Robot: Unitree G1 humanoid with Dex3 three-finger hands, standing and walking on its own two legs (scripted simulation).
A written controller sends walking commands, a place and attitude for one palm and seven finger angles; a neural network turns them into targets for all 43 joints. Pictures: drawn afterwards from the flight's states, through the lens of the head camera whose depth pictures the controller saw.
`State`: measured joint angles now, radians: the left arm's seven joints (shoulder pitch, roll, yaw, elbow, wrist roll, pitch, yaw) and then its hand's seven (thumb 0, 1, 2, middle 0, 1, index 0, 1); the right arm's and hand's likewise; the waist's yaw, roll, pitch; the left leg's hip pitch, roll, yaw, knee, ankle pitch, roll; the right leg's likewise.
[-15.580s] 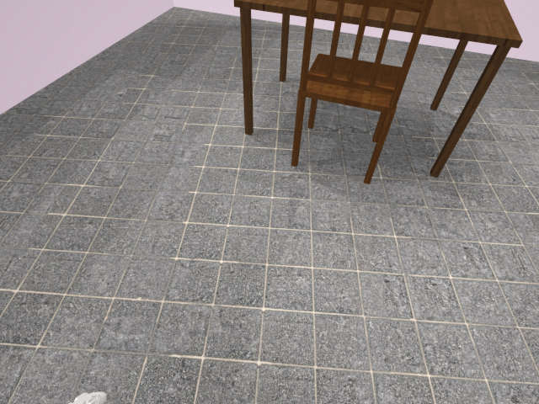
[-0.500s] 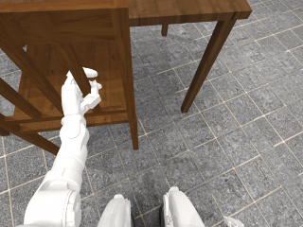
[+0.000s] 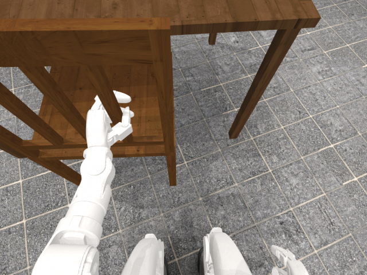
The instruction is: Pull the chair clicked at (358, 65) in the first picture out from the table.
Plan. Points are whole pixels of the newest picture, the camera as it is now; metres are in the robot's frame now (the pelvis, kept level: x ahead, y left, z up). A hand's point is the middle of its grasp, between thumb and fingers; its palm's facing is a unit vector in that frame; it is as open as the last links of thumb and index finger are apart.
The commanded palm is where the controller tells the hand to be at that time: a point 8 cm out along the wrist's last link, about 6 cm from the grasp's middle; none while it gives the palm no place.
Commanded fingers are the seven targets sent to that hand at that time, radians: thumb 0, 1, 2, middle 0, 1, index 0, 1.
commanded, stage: step backward, pulling the chair out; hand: left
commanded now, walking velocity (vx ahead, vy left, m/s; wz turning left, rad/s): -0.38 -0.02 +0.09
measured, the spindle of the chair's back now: (69, 112) +0.45 +0.24 +0.03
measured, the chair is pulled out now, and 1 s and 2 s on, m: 0.03 0.14 0.16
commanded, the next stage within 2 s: none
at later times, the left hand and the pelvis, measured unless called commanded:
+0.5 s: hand (125, 135) +0.40 +0.12 +0.02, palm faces -0.05 -0.99 -0.14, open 5.3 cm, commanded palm +0.38 +0.17 +0.02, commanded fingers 0.00 0.90 0.90 -0.50 -1.45 -0.50 -1.45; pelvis +0.00 +0.01 +0.09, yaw -2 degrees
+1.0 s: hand (130, 174) +0.31 +0.10 +0.02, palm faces -0.03 -0.99 -0.16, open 5.5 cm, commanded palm +0.31 +0.15 +0.02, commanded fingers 0.00 0.90 0.90 -0.50 -1.45 -0.50 -1.45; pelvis -0.06 -0.01 +0.08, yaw +0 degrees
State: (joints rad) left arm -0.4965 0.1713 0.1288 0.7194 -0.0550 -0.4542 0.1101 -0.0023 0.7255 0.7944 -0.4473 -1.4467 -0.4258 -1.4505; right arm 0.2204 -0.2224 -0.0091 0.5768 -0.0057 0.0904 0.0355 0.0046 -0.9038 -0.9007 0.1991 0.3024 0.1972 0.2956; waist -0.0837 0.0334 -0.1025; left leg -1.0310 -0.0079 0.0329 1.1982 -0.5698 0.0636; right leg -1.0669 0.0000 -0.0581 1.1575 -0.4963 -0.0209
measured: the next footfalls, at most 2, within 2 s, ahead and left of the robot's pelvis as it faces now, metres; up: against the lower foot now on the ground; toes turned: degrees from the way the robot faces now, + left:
none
